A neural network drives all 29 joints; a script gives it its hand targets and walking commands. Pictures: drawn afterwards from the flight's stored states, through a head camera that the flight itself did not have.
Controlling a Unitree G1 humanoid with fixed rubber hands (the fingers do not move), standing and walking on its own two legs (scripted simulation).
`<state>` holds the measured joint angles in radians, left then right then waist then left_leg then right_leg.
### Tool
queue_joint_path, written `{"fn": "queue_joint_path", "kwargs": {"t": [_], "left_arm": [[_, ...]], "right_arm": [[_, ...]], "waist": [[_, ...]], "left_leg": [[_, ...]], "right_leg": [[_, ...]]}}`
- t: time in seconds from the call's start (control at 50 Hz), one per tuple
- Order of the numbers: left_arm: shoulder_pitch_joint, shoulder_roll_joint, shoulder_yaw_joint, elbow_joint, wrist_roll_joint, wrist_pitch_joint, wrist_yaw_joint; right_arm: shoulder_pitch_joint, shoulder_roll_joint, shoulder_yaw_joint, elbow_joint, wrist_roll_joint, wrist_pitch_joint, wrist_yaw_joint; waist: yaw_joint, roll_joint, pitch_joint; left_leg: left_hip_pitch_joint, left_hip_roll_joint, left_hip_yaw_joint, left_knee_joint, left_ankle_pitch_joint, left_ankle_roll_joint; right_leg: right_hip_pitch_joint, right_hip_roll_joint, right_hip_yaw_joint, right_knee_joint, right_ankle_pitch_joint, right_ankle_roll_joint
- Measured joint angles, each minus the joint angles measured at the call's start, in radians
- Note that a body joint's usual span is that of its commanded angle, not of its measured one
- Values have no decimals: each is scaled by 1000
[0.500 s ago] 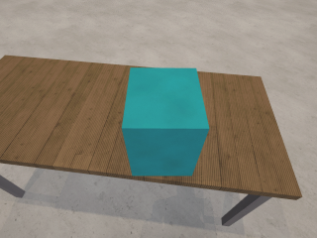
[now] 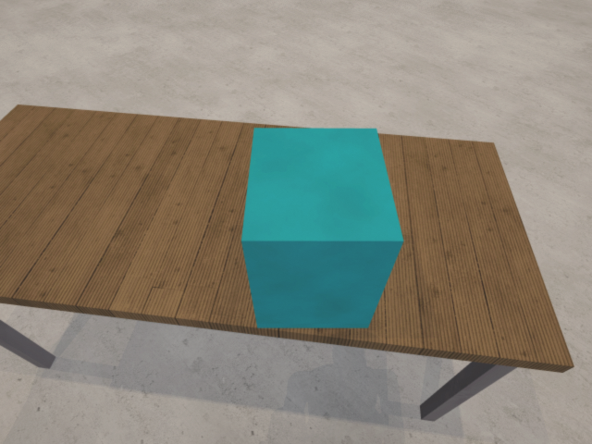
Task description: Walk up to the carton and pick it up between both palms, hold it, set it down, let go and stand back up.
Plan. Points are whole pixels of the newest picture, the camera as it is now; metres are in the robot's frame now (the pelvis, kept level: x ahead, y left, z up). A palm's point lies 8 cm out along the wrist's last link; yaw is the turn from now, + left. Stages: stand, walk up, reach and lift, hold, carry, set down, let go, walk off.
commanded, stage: walk up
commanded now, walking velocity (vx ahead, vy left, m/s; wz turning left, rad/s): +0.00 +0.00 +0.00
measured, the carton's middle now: (314, 233) +0.43 -0.02 -0.01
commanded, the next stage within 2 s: none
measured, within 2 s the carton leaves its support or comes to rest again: neither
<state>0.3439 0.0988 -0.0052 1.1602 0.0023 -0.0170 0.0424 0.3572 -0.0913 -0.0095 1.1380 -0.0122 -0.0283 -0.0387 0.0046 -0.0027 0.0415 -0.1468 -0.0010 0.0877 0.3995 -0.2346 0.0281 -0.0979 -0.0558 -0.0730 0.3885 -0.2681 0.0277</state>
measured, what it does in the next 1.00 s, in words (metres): stands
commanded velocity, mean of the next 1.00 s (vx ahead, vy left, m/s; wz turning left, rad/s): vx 0.03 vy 0.00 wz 0.00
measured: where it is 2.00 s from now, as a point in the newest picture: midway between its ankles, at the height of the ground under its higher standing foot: outside the picture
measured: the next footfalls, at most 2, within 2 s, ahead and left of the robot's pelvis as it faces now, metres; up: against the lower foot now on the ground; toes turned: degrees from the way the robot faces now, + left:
none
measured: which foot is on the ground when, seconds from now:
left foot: down 0.00-1.00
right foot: down 0.00-1.00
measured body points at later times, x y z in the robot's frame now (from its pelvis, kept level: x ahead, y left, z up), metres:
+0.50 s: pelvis -0.02 +0.00 +0.00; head +0.00 +0.00 +0.45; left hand -0.07 +0.19 -0.16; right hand -0.06 -0.20 -0.16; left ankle -0.01 +0.10 -0.74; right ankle -0.04 -0.13 -0.74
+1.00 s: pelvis +0.00 -0.03 +0.00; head +0.02 -0.04 +0.45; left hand -0.02 +0.17 -0.16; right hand -0.03 -0.23 -0.17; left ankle -0.01 +0.10 -0.74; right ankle -0.03 -0.13 -0.74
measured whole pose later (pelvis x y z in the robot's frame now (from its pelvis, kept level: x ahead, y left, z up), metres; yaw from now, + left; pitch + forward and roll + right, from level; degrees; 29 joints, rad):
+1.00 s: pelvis +0.00 -0.03 +0.00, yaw +0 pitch -1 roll +0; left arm 0.34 0.08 0.00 1.13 0.01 -0.04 0.04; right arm 0.34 -0.09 0.00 1.15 0.00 -0.03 -0.04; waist -0.01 0.02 0.04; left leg -0.15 0.04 0.06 0.41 -0.24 -0.02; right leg -0.11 -0.02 -0.11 0.40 -0.27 -0.02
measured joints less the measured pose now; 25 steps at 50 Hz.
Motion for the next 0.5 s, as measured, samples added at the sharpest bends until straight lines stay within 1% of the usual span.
{"fn": "queue_joint_path", "kwargs": {"t": [0.46, 0.5], "left_arm": [[27, -9, -8, 0, 3, -2, -3], [27, -9, -7, 2, 6, -2, -3]], "right_arm": [[7, 1, 3, 5, 1, 7, 4], [7, 1, 4, 6, 6, 7, 5]], "waist": [[-1, 4, 0], [-5, 2, -2]], "left_leg": [[-17, 6, -2, -3, 24, -3], [-18, 5, -4, -4, 26, -3]], "right_leg": [[-18, 6, -2, 0, 22, -6], [-20, 5, -3, 1, 22, -6]]}}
